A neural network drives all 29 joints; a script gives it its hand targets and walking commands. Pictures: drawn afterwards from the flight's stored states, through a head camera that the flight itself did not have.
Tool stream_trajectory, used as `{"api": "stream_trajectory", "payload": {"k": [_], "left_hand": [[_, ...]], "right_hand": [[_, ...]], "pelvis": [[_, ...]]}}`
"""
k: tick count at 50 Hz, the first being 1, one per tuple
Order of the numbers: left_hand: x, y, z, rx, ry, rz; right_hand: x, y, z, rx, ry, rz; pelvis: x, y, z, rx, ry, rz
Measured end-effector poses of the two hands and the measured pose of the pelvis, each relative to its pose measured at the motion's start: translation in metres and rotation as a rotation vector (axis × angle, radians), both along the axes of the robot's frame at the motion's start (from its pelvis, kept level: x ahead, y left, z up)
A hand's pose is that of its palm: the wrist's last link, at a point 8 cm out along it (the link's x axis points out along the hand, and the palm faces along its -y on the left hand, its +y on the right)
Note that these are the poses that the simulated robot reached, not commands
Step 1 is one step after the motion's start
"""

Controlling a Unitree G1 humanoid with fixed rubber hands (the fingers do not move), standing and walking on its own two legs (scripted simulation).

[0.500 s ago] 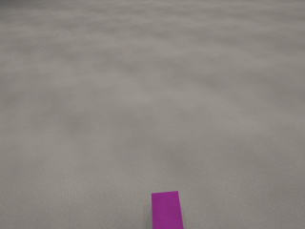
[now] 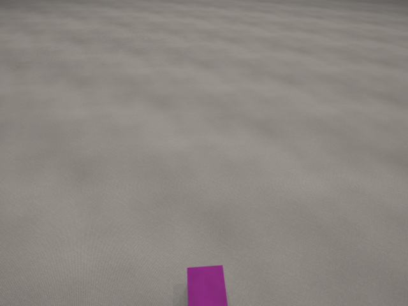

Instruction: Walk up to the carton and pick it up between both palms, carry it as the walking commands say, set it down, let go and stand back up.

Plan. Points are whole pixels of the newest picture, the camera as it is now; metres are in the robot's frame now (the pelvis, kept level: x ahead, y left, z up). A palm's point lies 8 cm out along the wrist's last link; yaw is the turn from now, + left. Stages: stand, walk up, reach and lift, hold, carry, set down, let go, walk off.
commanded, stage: walk up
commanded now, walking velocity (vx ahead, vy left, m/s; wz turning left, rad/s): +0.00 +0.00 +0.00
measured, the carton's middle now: (206, 296) +0.41 -0.02 -0.70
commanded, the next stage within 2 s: stand in 0.24 s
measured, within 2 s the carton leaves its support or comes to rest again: neither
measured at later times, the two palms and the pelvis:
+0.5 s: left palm out of the picture -0.05 +0.19 -0.15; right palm out of the picture -0.02 -0.20 -0.15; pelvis -0.01 +0.01 +0.00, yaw +0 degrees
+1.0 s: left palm out of the picture +0.12 +0.17 -0.17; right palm out of the picture +0.12 -0.19 -0.19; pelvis -0.02 +0.01 -0.05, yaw +1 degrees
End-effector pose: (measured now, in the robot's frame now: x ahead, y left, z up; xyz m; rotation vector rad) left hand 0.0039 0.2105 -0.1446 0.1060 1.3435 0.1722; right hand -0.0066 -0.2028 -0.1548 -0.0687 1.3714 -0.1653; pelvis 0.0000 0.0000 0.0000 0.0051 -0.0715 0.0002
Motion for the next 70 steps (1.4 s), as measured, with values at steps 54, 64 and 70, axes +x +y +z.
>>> {"api": "stream_trajectory", "payload": {"k": [54,64,70], "left_hand": [[0.129,-0.032,-0.047,-0.032,-0.145,-0.022],[0.18,-0.015,-0.047,-0.014,-0.347,-0.033],[0.173,-0.02,-0.047,-0.05,-0.279,-0.004]], "right_hand": [[0.122,0.007,-0.049,0.044,-0.122,0.047],[0.194,-0.006,-0.035,-0.017,-0.361,0.154],[0.219,0.009,-0.031,-0.005,-0.323,0.179]], "pelvis": [[-0.035,0.001,-0.064,0.007,0.423,-0.011],[-0.086,-0.012,-0.095,0.022,0.432,-0.024],[-0.109,-0.012,-0.1,0.015,0.335,-0.01]]}}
